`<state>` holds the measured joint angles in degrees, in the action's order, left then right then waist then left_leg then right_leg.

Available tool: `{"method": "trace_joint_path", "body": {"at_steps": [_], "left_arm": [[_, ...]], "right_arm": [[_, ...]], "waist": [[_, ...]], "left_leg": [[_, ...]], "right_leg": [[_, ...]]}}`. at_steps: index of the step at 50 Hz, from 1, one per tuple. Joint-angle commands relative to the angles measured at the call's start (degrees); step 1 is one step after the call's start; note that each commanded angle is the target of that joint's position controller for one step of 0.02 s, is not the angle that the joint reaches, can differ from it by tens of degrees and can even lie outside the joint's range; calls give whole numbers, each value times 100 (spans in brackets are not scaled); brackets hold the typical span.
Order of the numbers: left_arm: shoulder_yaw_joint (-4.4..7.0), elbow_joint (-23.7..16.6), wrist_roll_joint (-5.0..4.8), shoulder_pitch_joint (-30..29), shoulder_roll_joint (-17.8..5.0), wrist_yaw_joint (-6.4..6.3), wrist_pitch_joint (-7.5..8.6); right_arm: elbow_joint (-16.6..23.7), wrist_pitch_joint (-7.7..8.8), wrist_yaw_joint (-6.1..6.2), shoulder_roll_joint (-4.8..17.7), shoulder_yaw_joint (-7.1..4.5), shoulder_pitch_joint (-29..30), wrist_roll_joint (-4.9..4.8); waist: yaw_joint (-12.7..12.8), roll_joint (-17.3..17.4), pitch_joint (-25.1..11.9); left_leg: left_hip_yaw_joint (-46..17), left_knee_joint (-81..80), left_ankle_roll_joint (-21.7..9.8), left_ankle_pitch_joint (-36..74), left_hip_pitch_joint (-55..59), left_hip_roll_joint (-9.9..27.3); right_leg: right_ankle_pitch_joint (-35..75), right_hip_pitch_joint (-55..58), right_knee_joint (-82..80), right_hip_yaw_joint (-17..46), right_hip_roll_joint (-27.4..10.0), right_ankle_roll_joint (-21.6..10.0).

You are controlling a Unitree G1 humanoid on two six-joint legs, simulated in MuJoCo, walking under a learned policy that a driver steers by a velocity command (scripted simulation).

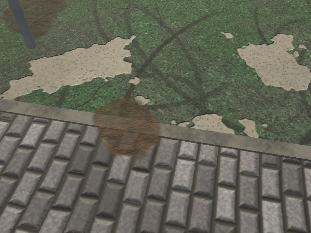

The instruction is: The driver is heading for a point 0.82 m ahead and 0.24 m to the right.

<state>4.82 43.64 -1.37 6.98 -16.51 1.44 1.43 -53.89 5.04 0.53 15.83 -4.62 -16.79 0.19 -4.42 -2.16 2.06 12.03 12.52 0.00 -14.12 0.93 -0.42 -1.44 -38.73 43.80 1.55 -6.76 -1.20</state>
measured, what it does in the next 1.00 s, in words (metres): walks ahead, turning right: right foot, then left foot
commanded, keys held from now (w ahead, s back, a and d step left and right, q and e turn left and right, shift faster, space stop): w+e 0.68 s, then w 0.32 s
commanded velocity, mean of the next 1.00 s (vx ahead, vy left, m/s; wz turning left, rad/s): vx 0.50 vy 0.00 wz -0.51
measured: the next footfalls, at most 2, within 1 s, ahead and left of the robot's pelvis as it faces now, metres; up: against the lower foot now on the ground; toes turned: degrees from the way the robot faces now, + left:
right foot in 0.14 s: +0.24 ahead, -0.14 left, +0.00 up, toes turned -9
left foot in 0.64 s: +0.58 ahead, -0.01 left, +0.00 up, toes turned -26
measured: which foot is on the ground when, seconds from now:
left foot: down 0.00-0.16, up 0.18-0.62, down 0.64-1.00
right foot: up 0.00-0.12, down 0.14-0.66, up 0.68-1.00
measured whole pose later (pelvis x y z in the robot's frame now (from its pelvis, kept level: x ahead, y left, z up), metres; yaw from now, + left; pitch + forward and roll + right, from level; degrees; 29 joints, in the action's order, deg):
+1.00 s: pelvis +0.55 -0.13 +0.00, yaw -30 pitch +2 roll +2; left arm 2.9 38.4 -0.8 6.9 -16.1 0.9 3.0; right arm -51.0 4.9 -1.0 16.1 -3.6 -20.5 -0.9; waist -5.5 -2.2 1.3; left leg 4.4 13.8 -1.0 -13.4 -2.3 -1.5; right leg -3.5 -36.4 39.7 2.7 -5.6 -0.4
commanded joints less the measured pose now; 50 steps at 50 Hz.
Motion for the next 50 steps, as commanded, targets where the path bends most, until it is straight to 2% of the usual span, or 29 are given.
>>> {"method": "trace_joint_path", "body": {"at_steps": [1,3,5,6,7,8,9,10,11,12,13,14,16,18,23,28,30,31,32,33,34,35,36,37,38,40,43,48,50], "left_arm": [[-39,-598,3,-633,-142,117,52],[-10,-732,2,-725,-236,170,34],[104,-739,12,-361,-456,181,1],[227,-587,-5,301,-650,168,-12],[435,-292,-20,1315,-1011,91,-41],[602,-156,-50,1882,-1623,-42,-91],[548,-395,-31,1591,-1839,-7,6],[377,-413,17,1607,-1311,52,98],[305,-383,37,1421,-1079,58,174],[251,-434,30,1008,-915,53,210],[182,-519,63,655,-712,31,223],[148,-606,121,482,-658,2,224],[166,-605,100,519,-746,-58,256],[203,-542,77,722,-885,-145,271],[217,-386,27,1150,-916,-243,213],[213,-232,-6,1480,-858,-283,136],[223,-246,10,1416,-870,-304,84],[183,-288,14,1328,-766,-298,68],[75,-383,59,1258,-495,-268,81],[-26,-513,36,1796,-151,-272,115],[-60,-588,-85,2161,-300,-275,162],[57,-472,-120,1815,-822,-273,155],[81,-530,-61,1310,-914,-268,130],[72,-595,6,1027,-807,-260,130],[84,-620,40,924,-715,-241,125],[36,-588,-6,1052,-454,-201,99],[-47,-722,78,726,-278,-178,114],[-170,-908,68,-183,-138,-40,249],[-174,-1009,32,-515,-178,4,265]], "right_arm": [[333,3,38,1007,-211,166,-81],[303,-78,39,1116,-248,115,-140],[342,-158,59,1293,-298,194,-191],[368,-212,70,1335,-306,269,-212],[401,-225,86,1225,-254,264,-187],[598,-172,67,698,-85,55,59],[882,51,-2,336,76,-43,46],[993,237,-79,829,-32,650,-194],[1076,332,-106,850,-28,876,-291],[982,360,-60,805,-32,828,-180],[907,315,-25,885,-89,734,-56],[886,234,-37,896,-110,628,-28],[927,114,-36,764,-101,628,39],[1071,63,-14,643,-67,993,81],[1398,119,-107,419,47,1970,7],[1598,228,-228,670,1,2220,-63],[1537,282,-232,788,-53,1874,-70],[1403,311,-201,893,-123,1364,-43],[1305,342,-164,1122,-205,615,60],[1216,308,-115,1597,-326,-225,156],[1055,231,-173,1486,-314,-419,23],[1159,197,-172,948,-174,-136,-60],[1188,139,-155,722,-103,115,-30],[1158,105,-164,625,-53,349,28],[1124,108,-164,505,-6,479,68],[1042,150,-173,489,3,510,58],[901,203,-168,755,-69,391,-24],[743,90,-130,984,-100,105,-124],[624,35,-131,1060,-106,-175,-159]], "waist": [[18,487,286],[96,554,283],[410,748,-66],[811,733,-423],[1298,550,-940],[1234,-624,-1386],[801,-1252,-2190],[1151,-464,-1911],[1040,-328,-1216],[749,135,-790],[525,77,-588],[377,-57,-506],[309,-21,-450],[384,21,-297],[769,-209,-72],[813,-326,-73],[616,-532,-162],[343,-541,-395],[-21,-322,-1069],[-23,857,-2042],[124,2203,-2320],[8,1381,-1472],[-24,880,-857],[91,638,-411],[225,681,-198],[389,836,-150],[399,689,-114],[100,605,-19],[-21,631,37]], "left_leg": [[-371,-426,-815,1926,33,1666],[-214,-94,-715,2661,360,1767],[-16,778,-605,4563,495,1760],[123,1720,-511,5187,357,1647],[240,3066,-294,4748,-399,1418],[264,5099,26,1347,-2406,935],[-978,6538,198,-2095,-4092,-125],[-1680,6774,58,-1792,-4741,158],[-1598,6470,-94,-1293,-4905,388],[-1618,5942,-103,-854,-4553,631],[-1649,5463,-66,-582,-4115,796],[-1675,5273,-21,-402,-3773,861],[-1582,4836,154,-141,-3571,800],[-1527,4148,317,434,-3710,688],[-1473,2194,369,1997,-3256,268],[-1672,1518,176,1629,-3042,123],[-1606,1419,17,1082,-2598,65],[-1487,1192,-129,1124,-1868,27],[-1912,1372,-440,1111,-517,578],[-3798,1313,-1139,509,1636,1883],[-5840,652,-1613,-908,2236,2586],[-5358,432,-1391,-1691,1565,2348],[-4439,377,-1159,-1408,783,2072],[-3817,218,-1100,-777,7,1808],[-3375,75,-1069,-308,-474,1604],[-2834,-176,-1108,260,-905,1418],[-2381,-429,-1310,1038,-879,1479],[-1527,-472,-1103,1555,-861,1198],[-1517,-414,-1067,1534,-657,1306]], "right_leg": [[81,-4,-496,-242,52,-101],[-362,136,-685,-412,193,-256],[-945,907,-724,-743,577,-489],[-948,1778,-924,-894,844,-656],[-643,3350,-1227,-773,1030,-886],[-787,5141,-1357,1277,-193,-1414],[-1906,6176,-2411,4441,-1248,-2384],[-1941,6014,-2805,4192,-1218,-2090],[-1605,5338,-2791,3350,-1020,-1869],[-1085,4447,-2802,2705,-745,-1665],[-571,3769,-2875,2236,-541,-1537],[-300,3324,-3012,2064,-426,-1515],[224,2900,-3163,1803,-309,-1578],[430,2729,-3229,1543,-181,-1543],[-245,2471,-3139,1288,149,-1155],[-382,3148,-2459,1965,-146,-1044],[-31,3310,-2085,2206,-192,-955],[321,3235,-1654,2140,22,-825],[230,2773,-499,1839,342,-629],[-1330,1122,1471,1095,1072,-193],[-3338,-238,2704,875,1112,-46],[-2941,-656,3159,1004,758,-1],[-2471,-624,3155,777,562,9],[-2161,-444,2881,676,423,6],[-1950,-238,2557,689,275,-20],[-1811,147,2122,582,173,-34],[-1326,-11,1284,421,72,43],[61,481,-475,-33,165,99],[146,586,-830,-122,253,84]]}}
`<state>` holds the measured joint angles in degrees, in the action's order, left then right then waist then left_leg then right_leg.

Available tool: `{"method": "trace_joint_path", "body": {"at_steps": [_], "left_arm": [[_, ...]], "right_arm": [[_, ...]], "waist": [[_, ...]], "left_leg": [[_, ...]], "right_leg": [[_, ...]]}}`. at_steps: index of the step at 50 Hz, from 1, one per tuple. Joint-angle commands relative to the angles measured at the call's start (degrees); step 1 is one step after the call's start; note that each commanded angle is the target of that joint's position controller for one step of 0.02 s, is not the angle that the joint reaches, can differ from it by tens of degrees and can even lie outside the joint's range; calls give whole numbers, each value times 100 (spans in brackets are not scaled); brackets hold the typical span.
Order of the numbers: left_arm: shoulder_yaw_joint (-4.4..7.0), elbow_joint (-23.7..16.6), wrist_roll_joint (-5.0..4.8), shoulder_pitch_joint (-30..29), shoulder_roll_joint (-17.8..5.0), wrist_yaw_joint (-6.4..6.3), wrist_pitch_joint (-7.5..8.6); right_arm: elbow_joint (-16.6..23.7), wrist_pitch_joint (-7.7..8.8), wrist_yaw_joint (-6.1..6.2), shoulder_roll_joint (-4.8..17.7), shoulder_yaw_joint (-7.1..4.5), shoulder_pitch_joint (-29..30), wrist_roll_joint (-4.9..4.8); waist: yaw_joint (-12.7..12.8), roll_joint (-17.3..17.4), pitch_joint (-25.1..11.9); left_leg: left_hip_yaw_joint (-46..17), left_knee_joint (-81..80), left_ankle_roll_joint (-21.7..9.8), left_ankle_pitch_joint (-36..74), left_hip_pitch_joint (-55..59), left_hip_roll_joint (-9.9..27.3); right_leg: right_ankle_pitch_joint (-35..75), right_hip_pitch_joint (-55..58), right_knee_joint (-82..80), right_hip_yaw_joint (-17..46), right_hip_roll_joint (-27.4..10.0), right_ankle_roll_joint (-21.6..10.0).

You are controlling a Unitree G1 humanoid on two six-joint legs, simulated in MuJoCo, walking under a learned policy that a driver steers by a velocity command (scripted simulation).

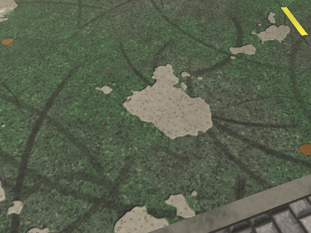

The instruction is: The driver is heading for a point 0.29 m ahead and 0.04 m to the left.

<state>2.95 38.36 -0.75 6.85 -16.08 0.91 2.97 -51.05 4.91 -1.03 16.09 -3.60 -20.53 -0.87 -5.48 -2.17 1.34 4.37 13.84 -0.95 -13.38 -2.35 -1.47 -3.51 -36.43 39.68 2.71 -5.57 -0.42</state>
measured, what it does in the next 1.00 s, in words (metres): walks ahead: right foot, then left foot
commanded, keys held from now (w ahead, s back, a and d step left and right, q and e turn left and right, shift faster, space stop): w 0.06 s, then w+q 0.02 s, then no key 0.92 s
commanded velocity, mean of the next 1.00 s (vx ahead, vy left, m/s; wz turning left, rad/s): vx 0.16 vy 0.00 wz -0.03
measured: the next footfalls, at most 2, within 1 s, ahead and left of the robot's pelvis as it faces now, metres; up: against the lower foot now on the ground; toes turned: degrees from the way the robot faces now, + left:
right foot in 0.14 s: +0.24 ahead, -0.15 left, +0.00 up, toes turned -2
left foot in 0.52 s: +0.31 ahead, +0.09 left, +0.00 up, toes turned +1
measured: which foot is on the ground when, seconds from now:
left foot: down 0.00-0.14, up 0.16-0.50, down 0.52-1.00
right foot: up 0.00-0.12, down 0.14-1.00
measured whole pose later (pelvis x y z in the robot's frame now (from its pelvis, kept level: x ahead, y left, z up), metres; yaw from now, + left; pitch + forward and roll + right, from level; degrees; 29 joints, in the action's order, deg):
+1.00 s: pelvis +0.25 -0.03 -0.01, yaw +1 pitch -1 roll +0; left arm 2.3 58.6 0.3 10.0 -14.6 -1.9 -1.0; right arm -56.4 -0.4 1.0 14.0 -1.9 -5.6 0.2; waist 0.4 0.4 2.4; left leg 0.3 29.0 -0.3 -13.8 -13.9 0.4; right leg -18.7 -6.8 26.8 -2.3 -0.6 0.1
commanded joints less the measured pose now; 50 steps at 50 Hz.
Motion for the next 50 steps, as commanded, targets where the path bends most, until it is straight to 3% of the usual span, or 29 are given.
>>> {"method": "trace_joint_path", "body": {"at_steps": [1,4,5,6,7,8,9,10,11,12,14,16,18,21,23,25,26,27,28,29,30,32,37,50], "left_arm": [[21,-533,-43,-622,-262,77,115],[90,-595,-35,-608,-449,115,141],[177,-462,16,-123,-590,100,152],[310,-218,93,634,-853,61,152],[422,-72,215,1535,-1302,-13,131],[443,-53,265,1545,-1682,-28,74],[335,-50,167,1632,-1162,-7,46],[241,-53,126,1247,-944,1,56],[186,-41,96,904,-759,14,69],[151,-42,85,593,-629,26,71],[115,22,171,238,-501,38,111],[125,119,209,-21,-530,20,161],[151,240,206,-102,-629,-26,146],[148,508,176,91,-687,-60,74],[114,644,145,87,-649,-57,26],[41,777,82,136,-483,-55,-10],[-13,859,148,363,-336,-61,-9],[-11,958,240,854,-313,-57,9],[-52,1039,232,1045,-196,-105,-28],[-38,1043,216,726,-352,-150,-96],[4,1052,163,542,-492,-191,-161],[10,1106,158,529,-498,-230,-253],[30,1345,110,498,-479,-247,-263],[31,1933,104,443,-453,-305,-349]], "right_arm": [[285,14,25,1061,-211,104,-71],[166,-94,47,1163,-227,7,-120],[170,-134,70,1180,-216,152,-122],[180,-151,93,1060,-164,120,-88],[378,-115,115,744,-22,145,104],[427,-22,83,136,183,-588,150],[248,23,72,769,31,-423,30],[369,28,59,923,-24,-15,-91],[379,3,86,827,-6,221,-49],[396,-58,118,784,-22,358,26],[325,-246,150,565,1,181,48],[316,-354,188,369,54,134,79],[361,-388,209,312,97,398,135],[410,-447,203,452,67,745,122],[446,-474,194,504,42,914,133],[426,-470,195,542,20,935,213],[484,-462,224,758,-18,1007,245],[564,-473,269,1101,-76,1203,219],[526,-502,254,848,-31,1425,166],[544,-511,203,558,15,1582,126],[518,-497,173,473,45,1577,147],[396,-426,135,534,41,1487,151],[151,-386,172,529,44,1458,114],[-342,-488,230,470,33,1630,105]], "waist": [[73,657,148],[273,762,119],[626,742,-132],[970,658,-674],[1273,38,-1566],[843,-1496,-2285],[1114,-831,-2444],[1017,-656,-1631],[857,-292,-1240],[696,-168,-925],[348,-245,-816],[175,-325,-776],[226,-414,-795],[378,-382,-812],[380,-308,-672],[294,-155,-537],[400,158,-512],[798,801,-515],[913,1181,-597],[738,990,-375],[633,777,-286],[610,734,-303],[570,470,-519],[590,224,-285]], "left_leg": [[-776,-486,-945,1487,-169,1496],[-845,-55,-801,2181,180,1692],[-629,583,-647,3245,194,1519],[-381,1597,-433,3802,-66,1202],[-155,3259,-111,2249,-1161,850],[-287,5173,273,-2039,-3076,-82],[-1057,5861,295,-2423,-3311,81],[-960,5956,272,-2179,-3668,310],[-804,5640,286,-1817,-3659,544],[-741,5281,322,-1491,-3494,684],[-725,4768,396,-1047,-2554,765],[-647,3958,469,-717,-2043,715],[-582,3152,450,-129,-1698,655],[-575,2554,387,433,-1449,577],[-574,2105,271,507,-1249,546],[-561,1196,90,1147,-713,511],[-918,971,-21,2117,-409,851],[-1191,1124,-277,2639,-227,1215],[-1244,1070,-490,1728,-606,1209],[-1166,976,-373,982,-989,973],[-1036,972,-231,890,-1094,826],[-907,1099,-112,1334,-980,703],[-820,1331,-173,2240,-658,652],[-680,1234,-179,1778,-660,485]], "right_leg": [[264,356,-562,-245,166,-37],[-219,797,-969,-316,321,-254],[-82,1507,-1278,-447,493,-378],[326,2692,-1396,-498,560,-528],[1855,4388,-1029,590,-529,-890],[2694,5855,-1331,2850,-1940,-1923],[2914,5602,-1455,2922,-1803,-1956],[3506,5014,-1424,1942,-1567,-1763],[3550,4412,-1532,1412,-1235,-1559],[3369,3803,-1745,1133,-1052,-1445],[3357,2766,-2131,704,-864,-1382],[3469,2263,-2282,314,-737,-1413],[3294,2116,-2334,66,-618,-1336],[2539,2234,-2360,99,-651,-1264],[1624,2180,-2289,197,-651,-1172],[328,2038,-2049,185,-361,-831],[-439,1933,-1824,100,-92,-533],[-1211,1732,-1604,-132,329,-284],[-1387,2056,-1701,-307,470,-123],[-1177,2284,-1727,-334,457,-57],[-1019,2315,-1670,-318,424,-87],[-632,2396,-1650,-249,358,-128],[151,2672,-1549,-240,290,-98],[-81,2733,-1663,-298,269,-37]]}}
